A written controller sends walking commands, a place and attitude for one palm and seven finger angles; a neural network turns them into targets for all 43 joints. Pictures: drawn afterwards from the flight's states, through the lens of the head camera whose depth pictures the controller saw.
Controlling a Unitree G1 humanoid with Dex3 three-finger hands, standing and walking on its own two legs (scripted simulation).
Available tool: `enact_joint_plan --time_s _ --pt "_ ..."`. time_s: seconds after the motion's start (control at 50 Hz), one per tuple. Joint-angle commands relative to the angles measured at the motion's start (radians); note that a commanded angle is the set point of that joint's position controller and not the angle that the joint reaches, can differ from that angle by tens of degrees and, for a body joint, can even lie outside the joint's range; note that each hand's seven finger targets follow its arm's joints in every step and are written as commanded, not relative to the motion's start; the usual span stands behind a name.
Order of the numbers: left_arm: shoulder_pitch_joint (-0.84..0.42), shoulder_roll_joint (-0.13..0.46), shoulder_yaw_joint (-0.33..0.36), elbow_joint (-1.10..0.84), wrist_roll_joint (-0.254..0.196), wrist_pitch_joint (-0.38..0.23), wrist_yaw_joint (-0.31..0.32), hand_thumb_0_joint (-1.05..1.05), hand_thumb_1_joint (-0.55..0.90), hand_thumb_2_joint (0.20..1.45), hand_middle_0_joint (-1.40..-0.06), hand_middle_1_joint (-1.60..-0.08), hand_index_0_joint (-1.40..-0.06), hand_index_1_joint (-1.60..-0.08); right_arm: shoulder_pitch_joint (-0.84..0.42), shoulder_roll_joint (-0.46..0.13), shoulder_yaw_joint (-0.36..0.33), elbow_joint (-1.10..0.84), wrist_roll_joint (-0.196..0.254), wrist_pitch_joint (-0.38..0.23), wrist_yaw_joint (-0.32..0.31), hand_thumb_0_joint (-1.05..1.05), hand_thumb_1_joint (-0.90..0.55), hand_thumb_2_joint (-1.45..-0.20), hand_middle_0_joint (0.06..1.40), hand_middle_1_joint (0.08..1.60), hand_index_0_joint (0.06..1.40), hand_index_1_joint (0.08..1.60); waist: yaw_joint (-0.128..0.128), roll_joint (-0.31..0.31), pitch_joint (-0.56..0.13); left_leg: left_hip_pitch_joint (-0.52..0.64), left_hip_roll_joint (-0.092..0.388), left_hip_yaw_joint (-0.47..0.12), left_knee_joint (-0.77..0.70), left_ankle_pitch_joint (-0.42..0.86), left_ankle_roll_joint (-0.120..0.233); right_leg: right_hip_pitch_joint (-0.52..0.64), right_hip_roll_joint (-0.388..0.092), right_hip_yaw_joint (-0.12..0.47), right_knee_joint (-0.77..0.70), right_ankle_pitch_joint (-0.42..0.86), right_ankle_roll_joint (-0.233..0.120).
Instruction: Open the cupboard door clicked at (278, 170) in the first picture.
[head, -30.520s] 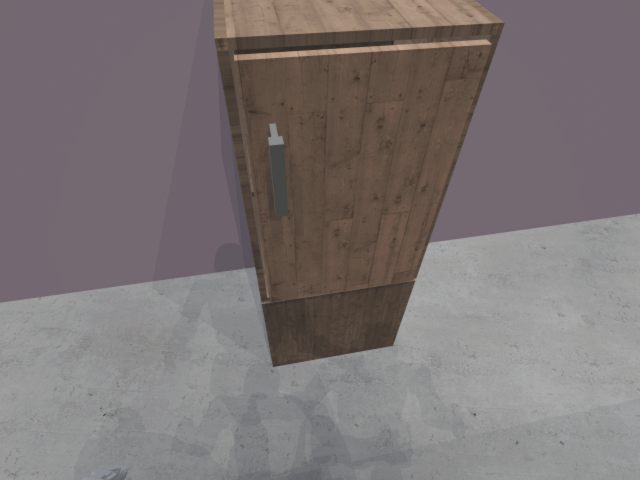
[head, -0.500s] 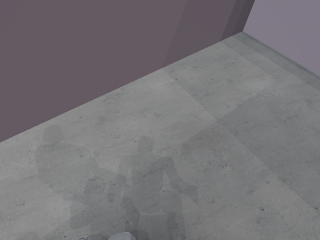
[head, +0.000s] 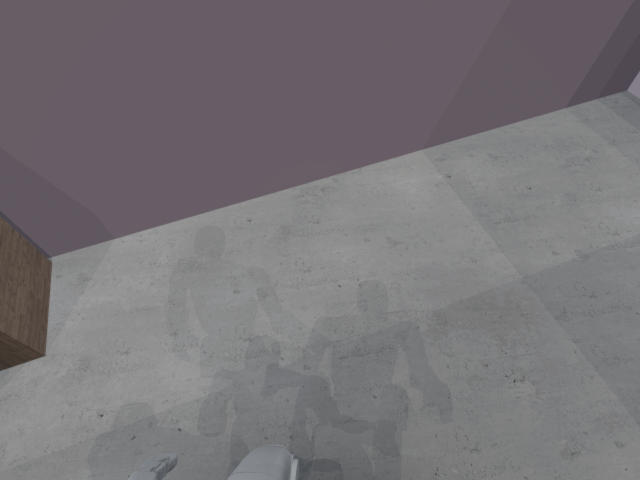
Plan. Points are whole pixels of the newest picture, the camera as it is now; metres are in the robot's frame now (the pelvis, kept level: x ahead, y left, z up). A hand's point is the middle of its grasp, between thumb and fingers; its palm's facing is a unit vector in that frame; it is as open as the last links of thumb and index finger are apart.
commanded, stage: turn to face it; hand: left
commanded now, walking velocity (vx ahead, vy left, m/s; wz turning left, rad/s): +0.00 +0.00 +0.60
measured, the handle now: out of the picture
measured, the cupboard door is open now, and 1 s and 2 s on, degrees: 43 43 43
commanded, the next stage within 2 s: take the last steps up to it in 1.72 s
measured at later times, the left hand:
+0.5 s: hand out of the picture +0.04 +0.25 -0.16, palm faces +0.32 -0.91 -0.25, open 7.4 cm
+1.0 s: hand out of the picture -0.04 +0.19 -0.18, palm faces +0.59 -0.77 -0.22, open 7.4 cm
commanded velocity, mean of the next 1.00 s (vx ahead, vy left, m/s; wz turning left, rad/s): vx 0.00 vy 0.00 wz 0.60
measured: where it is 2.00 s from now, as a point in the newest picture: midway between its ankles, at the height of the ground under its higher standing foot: outside the picture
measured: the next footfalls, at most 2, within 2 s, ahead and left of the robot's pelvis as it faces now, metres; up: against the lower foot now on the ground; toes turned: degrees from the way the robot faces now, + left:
left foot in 0.26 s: +0.03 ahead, +0.13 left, +0.00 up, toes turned +15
right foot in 0.64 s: +0.11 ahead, -0.10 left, +0.00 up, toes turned +21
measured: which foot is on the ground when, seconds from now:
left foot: up 0.00-0.24, down 0.26-0.64, up 0.66-1.00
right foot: down 0.00-0.26, up 0.28-0.62, down 0.64-1.00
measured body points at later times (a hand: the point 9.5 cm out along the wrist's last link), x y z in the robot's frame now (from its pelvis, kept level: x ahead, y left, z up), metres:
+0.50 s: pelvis +0.01 +0.02 +0.00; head +0.06 +0.05 +0.45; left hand +0.02 +0.30 -0.14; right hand +0.18 -0.20 -0.13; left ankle -0.01 +0.12 -0.73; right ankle +0.05 -0.14 -0.67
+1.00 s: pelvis +0.04 +0.01 +0.00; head +0.08 +0.05 +0.44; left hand -0.07 +0.23 -0.16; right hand +0.28 -0.14 -0.14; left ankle -0.02 +0.10 -0.72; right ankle +0.07 -0.12 -0.73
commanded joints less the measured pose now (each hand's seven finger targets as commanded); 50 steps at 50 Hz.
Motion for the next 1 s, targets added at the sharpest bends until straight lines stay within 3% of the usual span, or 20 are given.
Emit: enact_joint_plan --time_s 0.0,0.12,0.16,0.2,0.22,0.24,0.26,0.32,0.36,0.52,0.58,0.6,0.62,0.64,0.66,0.7,0.74,0.9,0.96,0.98 --pt "0.038 0.170 0.046 -0.060 -0.002 -0.032 0.009 0.000 0.900 0.900 -0.200 -0.300 -0.200 -0.300 -0.065 -0.036 -0.001 -0.095 0.008 -0.027 0.015 0.000 -0.900 -0.900 0.200 0.300 0.200 0.300 0.031 -0.221 -0.112 -0.052 0.051 0.050 -0.046 0.010 -0.029 0.171 -0.250 0.095 -0.211 0.493 -0.088" --pt "0.114 0.229 0.066 -0.021 0.003 -0.027 0.006 0.000 0.900 0.900 -0.200 -0.300 -0.200 -0.300 -0.123 -0.017 0.016 -0.112 0.016 -0.037 0.017 0.000 -0.900 -0.900 0.200 0.300 0.200 0.300 0.072 -0.249 -0.137 0.057 0.037 0.130 -0.341 -0.013 -0.014 0.236 -0.301 0.042 -0.138 0.621 -0.098" --pt "0.105 0.231 0.070 -0.015 0.003 -0.023 0.002 0.000 0.900 0.900 -0.200 -0.300 -0.200 -0.300 -0.092 -0.027 0.015 -0.109 0.016 -0.044 0.014 0.000 -0.900 -0.900 0.200 0.300 0.200 0.300 0.053 -0.237 -0.154 0.140 0.031 0.145 -0.468 0.047 -0.003 0.213 -0.303 0.018 -0.080 0.591 -0.073" --pt "0.084 0.224 0.074 -0.024 -0.011 -0.016 -0.005 0.000 0.900 0.900 -0.200 -0.300 -0.200 -0.300 -0.007 -0.073 0.003 -0.089 0.009 -0.054 0.011 0.000 -0.900 -0.900 0.200 0.300 0.200 0.300 -0.003 -0.143 -0.184 0.357 0.038 0.125 -0.670 0.255 0.023 0.072 -0.275 -0.049 0.074 0.462 -0.003" --pt "0.084 0.172 0.070 -0.052 -0.016 -0.010 -0.011 0.000 0.900 0.900 -0.200 -0.300 -0.200 -0.300 0.061 -0.179 -0.024 -0.083 0.000 -0.064 0.005 0.000 -0.900 -0.900 0.200 0.300 0.200 0.300 -0.040 0.101 -0.242 0.533 0.251 -0.160 -0.715 0.499 0.123 -0.150 -0.168 -0.102 0.287 0.131 0.069" --pt "0.019 0.113 0.043 -0.104 -0.016 -0.006 -0.014 0.000 0.900 0.900 -0.200 -0.300 -0.200 -0.300 0.139 -0.268 -0.045 -0.072 0.000 -0.060 -0.006 0.000 -0.900 -0.900 0.200 0.300 0.200 0.300 -0.085 0.296 -0.245 0.578 0.468 -0.421 -0.743 0.859 0.284 -0.349 -0.060 -0.042 0.490 -0.399 0.108" --pt "-0.060 0.143 0.041 -0.119 -0.005 0.010 -0.004 0.000 0.900 0.900 -0.200 -0.300 -0.200 -0.300 0.178 -0.253 -0.039 -0.055 0.002 -0.059 -0.016 0.000 -0.900 -0.900 0.200 0.300 0.200 0.300 -0.099 0.150 -0.230 0.531 0.466 -0.407 -0.730 0.764 0.308 -0.374 -0.067 0.066 0.584 -0.360 0.095" --pt "-0.036 0.128 0.051 -0.064 -0.009 0.012 -0.013 0.000 0.900 0.900 -0.200 -0.300 -0.200 -0.300 0.029 -0.183 -0.020 -0.092 -0.001 -0.068 -0.037 0.000 -0.900 -0.900 0.200 0.300 0.200 0.300 -0.019 0.135 -0.168 0.396 0.302 -0.245 -0.750 0.628 0.226 -0.346 -0.055 0.119 0.618 -0.148 0.101" --pt "-0.003 0.125 0.052 -0.045 -0.008 0.015 -0.020 0.000 0.900 0.900 -0.200 -0.300 -0.200 -0.300 0.005 -0.161 -0.010 -0.099 0.001 -0.074 -0.037 0.000 -0.900 -0.900 0.200 0.300 0.200 0.300 0.007 0.120 -0.163 0.377 0.252 -0.182 -0.754 0.616 0.197 -0.302 -0.039 0.109 0.565 -0.098 0.104" --pt "-0.023 0.115 0.043 -0.075 -0.015 0.010 -0.015 0.000 0.900 0.900 -0.200 -0.300 -0.200 -0.300 0.010 -0.175 -0.024 -0.098 -0.007 -0.060 -0.028 0.000 -0.900 -0.900 0.200 0.300 0.200 0.300 0.002 0.132 -0.146 0.283 0.219 -0.288 -0.737 0.517 0.198 -0.113 0.045 0.075 0.206 -0.116 0.092" --pt "0.067 0.132 0.052 -0.058 -0.018 -0.005 -0.008 0.000 0.900 0.900 -0.200 -0.300 -0.200 -0.300 -0.032 -0.157 -0.027 -0.114 0.002 -0.054 -0.026 0.000 -0.900 -0.900 0.200 0.300 0.200 0.300 0.053 0.115 -0.156 0.161 0.168 -0.296 -0.654 0.471 0.153 0.110 0.056 0.066 -0.061 0.046 0.078" --pt "0.103 0.177 0.061 -0.050 -0.013 -0.016 -0.001 0.000 0.900 0.900 -0.200 -0.300 -0.200 -0.300 -0.029 -0.125 -0.024 -0.120 0.010 -0.054 -0.021 0.000 -0.900 -0.900 0.200 0.300 0.200 0.300 0.073 0.005 -0.169 0.045 0.112 -0.256 -0.565 0.339 0.103 0.251 -0.034 0.154 -0.194 0.076 0.054" --pt "0.132 0.267 0.081 -0.049 0.004 -0.025 0.008 0.000 0.900 0.900 -0.200 -0.300 -0.200 -0.300 -0.014 -0.057 -0.015 -0.139 0.018 -0.057 -0.014 0.000 -0.900 -0.900 0.200 0.300 0.200 0.300 0.085 -0.292 -0.181 -0.125 -0.040 -0.062 -0.329 0.000 0.020 0.342 -0.312 0.436 -0.286 0.128 -0.048" --pt "0.117 0.289 0.071 -0.059 0.002 -0.021 0.006 0.000 0.900 0.900 -0.200 -0.300 -0.200 -0.300 -0.028 -0.080 -0.019 -0.151 0.008 -0.056 -0.008 0.000 -0.900 -0.900 0.200 0.300 0.200 0.300 0.081 -0.301 -0.150 -0.112 -0.036 -0.027 -0.082 -0.181 0.011 0.205 -0.441 0.472 -0.297 0.199 -0.142" --pt "0.079 0.233 0.068 -0.061 -0.003 -0.027 0.016 0.000 0.900 0.900 -0.200 -0.300 -0.200 -0.300 -0.029 -0.091 -0.026 -0.129 0.004 -0.042 -0.011 0.000 -0.900 -0.900 0.200 0.300 0.200 0.300 0.059 -0.308 -0.149 -0.106 0.005 -0.062 0.054 -0.140 0.010 0.152 -0.409 0.453 -0.292 0.234 -0.147" --pt "-0.002 0.174 0.045 -0.077 -0.009 -0.026 0.010 0.000 0.900 0.900 -0.200 -0.300 -0.200 -0.300 -0.028 -0.073 -0.018 -0.096 0.003 -0.032 0.003 0.000 -0.900 -0.900 0.200 0.300 0.200 0.300 0.014 -0.234 -0.089 -0.109 0.042 -0.028 0.142 -0.002 -0.012 0.126 -0.278 0.227 -0.240 0.365 -0.110" --pt "0.008 0.163 0.040 -0.075 -0.008 -0.032 0.008 0.000 0.900 0.900 -0.200 -0.300 -0.200 -0.300 -0.029 -0.051 -0.007 -0.087 0.006 -0.027 0.010 0.000 -0.900 -0.900 0.200 0.300 0.200 0.300 0.013 -0.240 -0.107 -0.085 0.049 0.013 0.077 0.028 -0.027 0.155 -0.248 0.124 -0.218 0.485 -0.089" --pt "0.121 0.234 0.068 -0.020 0.002 -0.026 0.005 0.000 0.900 0.900 -0.200 -0.300 -0.200 -0.300 -0.118 -0.020 0.018 -0.108 0.016 -0.042 0.016 0.000 -0.900 -0.900 0.200 0.300 0.200 0.300 0.070 -0.252 -0.141 0.060 0.030 0.140 -0.375 -0.002 -0.009 0.264 -0.297 0.025 -0.104 0.695 -0.087" --pt "0.091 0.232 0.073 -0.020 -0.008 -0.021 -0.003 0.000 0.900 0.900 -0.200 -0.300 -0.200 -0.300 -0.015 -0.062 0.008 -0.089 0.010 -0.054 0.013 0.000 -0.900 -0.900 0.200 0.300 0.200 0.300 0.002 -0.198 -0.184 0.297 0.019 0.147 -0.635 0.209 0.018 0.145 -0.274 -0.053 0.070 0.597 -0.012" --pt "0.086 0.201 0.070 -0.044 -0.016 -0.016 -0.008 0.000 0.900 0.900 -0.200 -0.300 -0.200 -0.300 0.060 -0.146 -0.014 -0.076 0.002 -0.063 0.008 0.000 -0.900 -0.900 0.200 0.300 0.200 0.300 -0.041 -0.009 -0.248 0.500 0.146 -0.015 -0.691 0.448 0.080 -0.037 -0.212 -0.094 0.260 0.370 0.046"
